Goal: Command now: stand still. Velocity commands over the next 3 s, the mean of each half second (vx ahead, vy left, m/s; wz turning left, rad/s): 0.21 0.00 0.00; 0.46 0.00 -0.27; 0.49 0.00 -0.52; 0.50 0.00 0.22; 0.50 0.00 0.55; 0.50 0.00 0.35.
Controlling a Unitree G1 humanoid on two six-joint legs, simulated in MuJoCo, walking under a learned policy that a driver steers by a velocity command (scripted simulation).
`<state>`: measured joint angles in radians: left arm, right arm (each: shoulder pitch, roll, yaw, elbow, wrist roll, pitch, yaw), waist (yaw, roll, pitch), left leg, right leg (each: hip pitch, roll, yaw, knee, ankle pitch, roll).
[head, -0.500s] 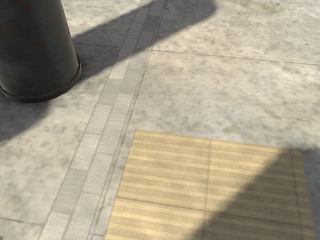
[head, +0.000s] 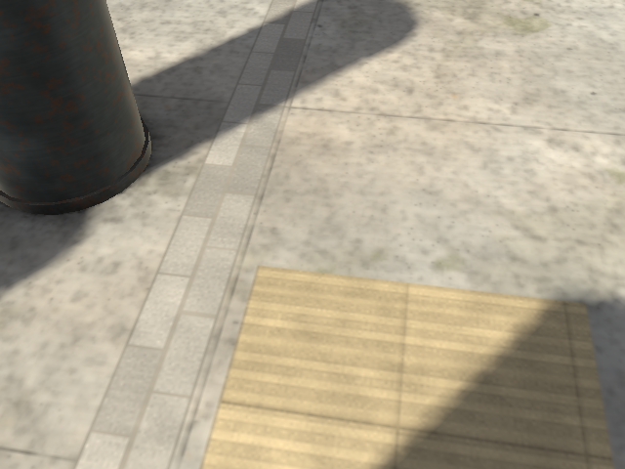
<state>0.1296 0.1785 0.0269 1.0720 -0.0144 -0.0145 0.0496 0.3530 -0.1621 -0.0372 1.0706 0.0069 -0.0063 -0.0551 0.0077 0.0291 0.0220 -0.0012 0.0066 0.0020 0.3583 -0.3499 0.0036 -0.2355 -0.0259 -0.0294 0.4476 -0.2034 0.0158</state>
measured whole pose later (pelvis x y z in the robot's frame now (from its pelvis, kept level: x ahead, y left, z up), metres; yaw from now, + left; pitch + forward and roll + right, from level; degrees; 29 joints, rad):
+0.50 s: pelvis +0.10 -0.04 +0.00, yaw +0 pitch +1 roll -2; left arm 0.40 0.18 0.04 1.02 0.07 -0.13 -0.06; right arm 0.31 -0.21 -0.08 1.00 -0.06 -0.12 0.03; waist 0.06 0.02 -0.01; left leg -0.48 0.02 -0.08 1.34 -0.32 0.15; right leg -0.10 0.06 -0.05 0.39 -0.32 -0.06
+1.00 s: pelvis +0.37 -0.01 +0.00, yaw -11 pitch -1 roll +2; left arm 0.28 0.26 0.09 0.89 -0.05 -0.04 0.04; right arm 0.28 -0.22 -0.07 1.01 -0.01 -0.12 -0.01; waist -0.03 -0.03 0.00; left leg -0.11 0.02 0.20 0.34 -0.21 0.01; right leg -0.66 -0.10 0.03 1.18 -0.21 -0.05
